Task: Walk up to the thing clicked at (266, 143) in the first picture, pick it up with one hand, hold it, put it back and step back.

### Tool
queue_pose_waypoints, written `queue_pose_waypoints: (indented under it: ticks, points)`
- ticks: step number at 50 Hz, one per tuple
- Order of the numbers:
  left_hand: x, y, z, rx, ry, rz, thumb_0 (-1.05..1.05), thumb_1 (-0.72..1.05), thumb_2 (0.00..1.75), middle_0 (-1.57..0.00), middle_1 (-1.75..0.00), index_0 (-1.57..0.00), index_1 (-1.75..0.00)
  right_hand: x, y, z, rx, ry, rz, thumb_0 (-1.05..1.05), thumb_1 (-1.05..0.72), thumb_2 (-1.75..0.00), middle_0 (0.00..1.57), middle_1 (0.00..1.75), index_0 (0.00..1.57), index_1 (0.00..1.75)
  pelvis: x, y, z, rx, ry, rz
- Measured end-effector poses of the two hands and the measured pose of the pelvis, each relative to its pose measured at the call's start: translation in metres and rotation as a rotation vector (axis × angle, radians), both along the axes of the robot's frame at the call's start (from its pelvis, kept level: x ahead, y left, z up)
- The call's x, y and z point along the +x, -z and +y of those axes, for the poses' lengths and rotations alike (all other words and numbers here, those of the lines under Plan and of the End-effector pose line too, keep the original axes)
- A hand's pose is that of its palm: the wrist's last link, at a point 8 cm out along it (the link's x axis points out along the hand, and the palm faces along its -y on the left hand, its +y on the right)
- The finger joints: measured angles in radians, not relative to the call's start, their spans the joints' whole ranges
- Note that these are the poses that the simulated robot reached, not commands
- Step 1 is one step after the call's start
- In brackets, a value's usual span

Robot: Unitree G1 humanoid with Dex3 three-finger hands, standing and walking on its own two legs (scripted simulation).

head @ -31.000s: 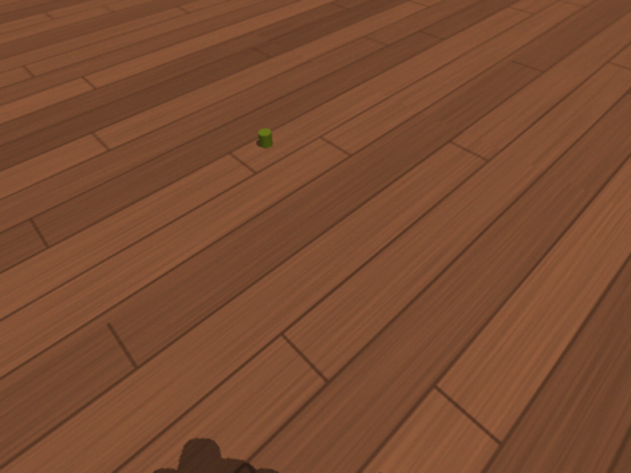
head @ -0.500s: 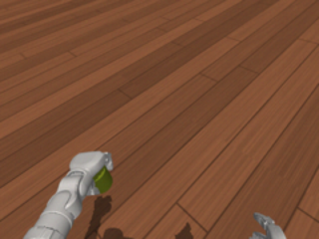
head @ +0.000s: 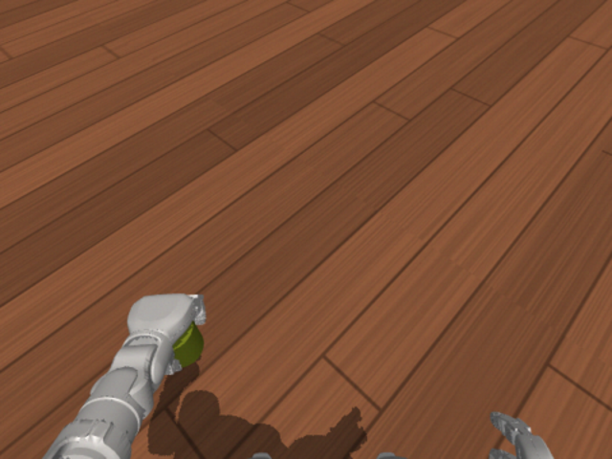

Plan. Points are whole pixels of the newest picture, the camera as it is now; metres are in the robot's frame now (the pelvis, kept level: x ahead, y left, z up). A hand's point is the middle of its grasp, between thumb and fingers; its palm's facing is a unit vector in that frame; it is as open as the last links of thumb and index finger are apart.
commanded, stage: crouch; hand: left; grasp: from above
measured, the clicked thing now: (176, 338) +0.32 +0.23 -0.11
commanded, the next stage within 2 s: lower in 1.52 s
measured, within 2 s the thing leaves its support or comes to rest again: neither
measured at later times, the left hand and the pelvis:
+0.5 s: hand (198, 360) +0.35 +0.26 -0.33, palm faces -0.45 +0.03 -0.89, open 9.3 cm; pelvis -0.05 +0.02 -0.20, yaw -1 degrees
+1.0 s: hand (209, 370) +0.37 +0.28 -0.49, palm faces -0.44 -0.01 -0.90, open 9.3 cm; pelvis -0.06 +0.01 -0.32, yaw -4 degrees
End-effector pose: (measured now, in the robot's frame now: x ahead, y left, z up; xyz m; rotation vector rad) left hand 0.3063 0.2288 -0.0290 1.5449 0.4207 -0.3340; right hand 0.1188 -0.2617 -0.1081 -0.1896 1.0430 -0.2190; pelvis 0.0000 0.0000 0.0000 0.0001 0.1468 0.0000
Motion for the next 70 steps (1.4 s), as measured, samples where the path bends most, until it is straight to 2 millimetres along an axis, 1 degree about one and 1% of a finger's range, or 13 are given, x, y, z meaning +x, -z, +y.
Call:
queue_pose_waypoints:
  ticks: [4,10,15,19,23,28,32,36,40,46,55,64,70]
  points:
    - [0.009,0.034,0.003,0.020,0.010,-0.018,0.01,0.04,0.64,-0.59,-0.83,-0.65,-0.79,-0.021,0.024,-0.008,-0.032,0.010,0.060,0.01,-0.90,-0.90,0.21,0.30,0.20,0.30,-0.006,0.024,0.002,-0.009,-0.004,0.080]
    - [0.025,0.095,0.009,0.037,0.018,-0.033,0.01,0.04,0.64,-0.59,-0.83,-0.65,-0.78,-0.058,0.072,-0.014,-0.076,0.039,0.144,0.01,-0.90,-0.90,0.20,0.30,0.20,0.30,-0.018,0.072,0.007,-0.024,-0.003,0.204]
    - [0.038,0.148,0.014,0.042,0.017,-0.045,0.01,0.04,0.64,-0.59,-0.83,-0.66,-0.78,-0.087,0.120,-0.012,-0.097,0.060,0.206,0.01,-0.91,-0.89,0.20,0.29,0.20,0.30,-0.029,0.118,0.012,-0.037,-0.001,0.300]
    - [0.045,0.188,0.019,0.039,0.003,-0.048,0.01,0.03,0.65,-0.58,-0.83,-0.66,-0.78,-0.104,0.158,-0.006,-0.094,0.068,0.245,0.01,-0.91,-0.89,0.20,0.29,0.20,0.30,-0.037,0.153,0.016,-0.045,0.002,0.357]
    - [0.046,0.227,0.025,0.041,-0.004,-0.029,0.01,0.03,0.65,-0.58,-0.83,-0.66,-0.78,-0.114,0.193,0.003,-0.078,0.057,0.268,0.01,-0.91,-0.89,0.21,0.29,0.20,0.30,-0.045,0.185,0.018,-0.051,0.003,0.399]
    - [0.047,0.275,0.033,0.030,-0.007,-0.008,0.01,0.03,0.65,-0.58,-0.84,-0.66,-0.78,-0.119,0.232,0.011,-0.063,0.022,0.281,0.01,-0.90,-0.89,0.21,0.30,0.20,0.30,-0.054,0.223,0.019,-0.062,0.002,0.442]
    - [0.048,0.309,0.038,0.019,0.002,-0.007,0.01,0.03,0.65,-0.59,-0.83,-0.66,-0.78,-0.118,0.258,0.011,-0.064,-0.011,0.289,0.01,-0.90,-0.89,0.21,0.30,0.20,0.30,-0.058,0.250,0.018,-0.072,0.000,0.467]
    - [0.051,0.338,0.042,0.014,0.001,-0.014,0.01,0.03,0.65,-0.59,-0.83,-0.67,-0.78,-0.116,0.279,0.008,-0.071,-0.043,0.301,0.01,-0.90,-0.90,0.21,0.30,0.20,0.30,-0.060,0.272,0.016,-0.079,-0.002,0.483]
    - [0.056,0.360,0.044,0.014,-0.008,-0.023,0.01,0.02,0.66,-0.59,-0.83,-0.67,-0.78,-0.113,0.295,0.002,-0.079,-0.067,0.309,0.01,-0.91,-0.90,0.21,0.30,0.20,0.30,-0.061,0.290,0.013,-0.083,0.002,0.491]
    - [0.065,0.386,0.047,0.012,-0.027,-0.023,0.01,0.01,0.67,-0.60,-0.83,-0.67,-0.77,-0.113,0.313,-0.006,-0.085,-0.087,0.320,0.01,-0.91,-0.90,0.21,0.29,0.20,0.30,-0.061,0.312,0.010,-0.085,0.011,0.495]
    - [0.070,0.415,0.051,0.005,-0.031,-0.016,0.01,0.02,0.66,-0.59,-0.83,-0.67,-0.78,-0.124,0.339,-0.012,-0.080,-0.089,0.353,0.01,-0.92,-0.90,0.21,0.29,0.20,0.30,-0.065,0.341,0.008,-0.088,0.030,0.480]
    - [0.069,0.441,0.053,0.003,-0.023,-0.010,0.01,0.02,0.66,-0.59,-0.83,-0.67,-0.78,-0.142,0.365,-0.010,-0.069,-0.084,0.385,0.01,-0.92,-0.90,0.21,0.30,0.20,0.30,-0.071,0.369,0.008,-0.089,0.039,0.459]
    - [0.073,0.455,0.054,0.004,-0.025,-0.008,0.01,0.03,0.65,-0.59,-0.83,-0.67,-0.78,-0.149,0.380,-0.008,-0.061,-0.083,0.395,0.01,-0.91,-0.90,0.21,0.30,0.20,0.30,-0.073,0.384,0.008,-0.089,0.043,0.449]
